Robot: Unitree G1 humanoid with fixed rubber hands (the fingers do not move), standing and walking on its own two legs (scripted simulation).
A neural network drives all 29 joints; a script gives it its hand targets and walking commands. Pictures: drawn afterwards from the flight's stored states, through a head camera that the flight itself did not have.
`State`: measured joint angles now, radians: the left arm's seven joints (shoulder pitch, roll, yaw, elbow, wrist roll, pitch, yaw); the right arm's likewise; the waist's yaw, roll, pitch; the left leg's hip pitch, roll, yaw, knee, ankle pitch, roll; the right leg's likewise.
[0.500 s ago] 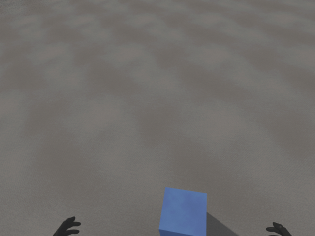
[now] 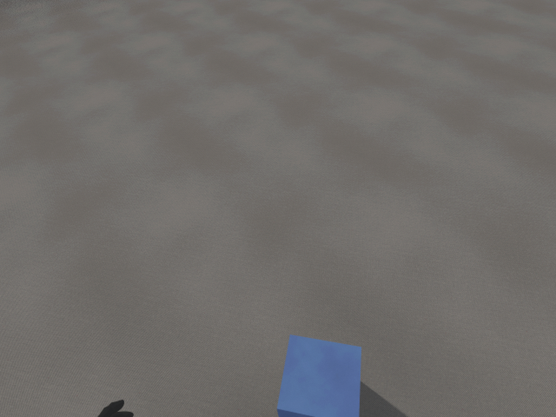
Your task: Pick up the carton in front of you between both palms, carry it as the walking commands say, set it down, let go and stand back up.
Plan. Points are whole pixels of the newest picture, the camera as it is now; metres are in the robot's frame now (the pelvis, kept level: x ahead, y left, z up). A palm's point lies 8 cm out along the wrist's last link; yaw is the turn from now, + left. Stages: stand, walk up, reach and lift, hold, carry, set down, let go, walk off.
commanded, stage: stand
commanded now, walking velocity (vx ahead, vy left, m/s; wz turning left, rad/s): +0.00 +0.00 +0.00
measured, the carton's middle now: (319, 389) +0.35 -0.05 -0.65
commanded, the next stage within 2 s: none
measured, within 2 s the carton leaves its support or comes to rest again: neither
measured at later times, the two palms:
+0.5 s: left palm out of the picture +0.09 +0.32 -0.09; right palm out of the picture +0.08 -0.30 -0.10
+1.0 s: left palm out of the picture +0.09 +0.32 -0.09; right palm out of the picture +0.07 -0.30 -0.10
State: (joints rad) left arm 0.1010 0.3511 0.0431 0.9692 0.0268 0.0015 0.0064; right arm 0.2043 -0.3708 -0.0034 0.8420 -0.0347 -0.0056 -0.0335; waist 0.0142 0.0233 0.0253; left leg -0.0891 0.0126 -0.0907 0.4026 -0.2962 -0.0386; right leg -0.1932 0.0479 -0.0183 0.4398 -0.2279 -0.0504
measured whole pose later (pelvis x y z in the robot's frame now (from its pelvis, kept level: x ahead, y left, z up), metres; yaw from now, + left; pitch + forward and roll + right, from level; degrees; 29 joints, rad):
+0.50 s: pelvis -0.01 +0.01 +0.00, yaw +0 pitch -2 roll +0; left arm 0.08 0.37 0.03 1.04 0.02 0.00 0.00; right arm 0.19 -0.39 0.01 0.93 -0.03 -0.01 -0.03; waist 0.01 0.01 0.03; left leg -0.07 0.01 -0.08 0.36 -0.26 -0.03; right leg -0.18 0.04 -0.01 0.40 -0.19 -0.04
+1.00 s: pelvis -0.02 +0.01 +0.00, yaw -1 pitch -2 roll +0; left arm 0.06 0.39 0.02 1.09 0.01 -0.01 0.00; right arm 0.17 -0.39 0.01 0.98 -0.02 -0.01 -0.02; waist 0.01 0.01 0.04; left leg -0.06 0.01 -0.07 0.33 -0.24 -0.03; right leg -0.17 0.03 0.00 0.38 -0.17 -0.04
